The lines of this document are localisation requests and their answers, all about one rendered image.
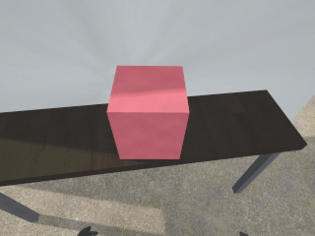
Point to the left robot hand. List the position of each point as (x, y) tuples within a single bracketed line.
[(87, 232)]

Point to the carton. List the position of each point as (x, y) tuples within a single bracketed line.
[(148, 111)]

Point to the table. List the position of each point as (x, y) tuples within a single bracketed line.
[(77, 141)]

